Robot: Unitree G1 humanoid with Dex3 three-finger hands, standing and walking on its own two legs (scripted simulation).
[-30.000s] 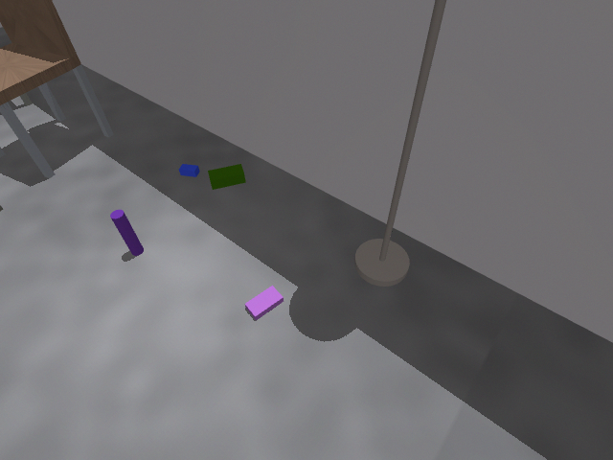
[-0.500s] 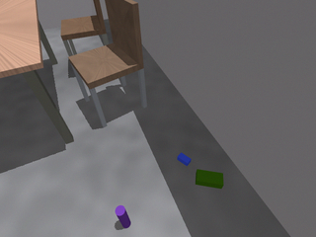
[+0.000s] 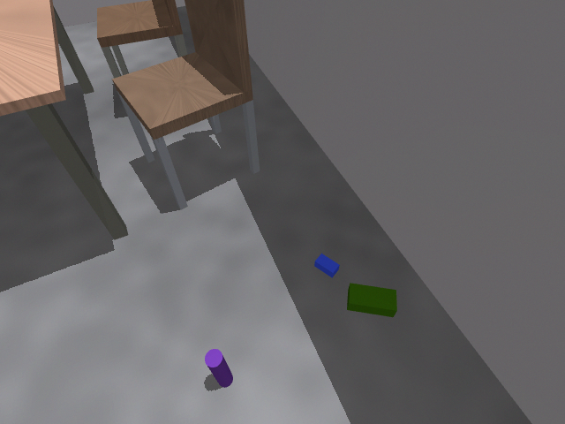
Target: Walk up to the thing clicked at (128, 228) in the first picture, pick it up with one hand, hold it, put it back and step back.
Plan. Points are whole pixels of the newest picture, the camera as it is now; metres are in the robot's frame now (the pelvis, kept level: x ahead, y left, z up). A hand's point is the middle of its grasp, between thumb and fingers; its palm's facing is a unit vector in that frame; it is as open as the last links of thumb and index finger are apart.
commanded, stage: step back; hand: left
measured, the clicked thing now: (220, 369) +0.38 +0.23 -0.66
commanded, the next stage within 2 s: none
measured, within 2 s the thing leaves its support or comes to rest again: neither
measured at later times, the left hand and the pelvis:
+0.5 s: hand out of the picture +0.03 +0.30 -0.18, palm faces -0.10 -0.93 -0.37, open 7.3 cm; pelvis -0.08 +0.04 -0.02, yaw -4 degrees
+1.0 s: hand out of the picture -0.07 +0.36 -0.15, palm faces -0.01 -0.93 -0.36, open 7.3 cm; pelvis -0.21 +0.10 -0.01, yaw -1 degrees
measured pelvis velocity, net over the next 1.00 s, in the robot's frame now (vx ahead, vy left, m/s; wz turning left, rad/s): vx -0.21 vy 0.10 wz -0.02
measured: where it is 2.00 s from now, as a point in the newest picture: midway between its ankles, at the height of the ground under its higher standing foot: outside the picture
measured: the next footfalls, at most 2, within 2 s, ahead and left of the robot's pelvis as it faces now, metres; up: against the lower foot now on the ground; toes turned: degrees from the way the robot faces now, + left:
right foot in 0.58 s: -0.12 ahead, -0.11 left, +0.03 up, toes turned +0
left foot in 0.98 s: -0.16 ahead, +0.18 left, +0.00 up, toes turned -5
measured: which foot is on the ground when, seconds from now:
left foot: down 0.00-0.64, up 0.66-0.96, down 0.98-1.00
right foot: down 0.00-0.20, up 0.22-0.56, down 0.58-0.98, up 1.00-1.00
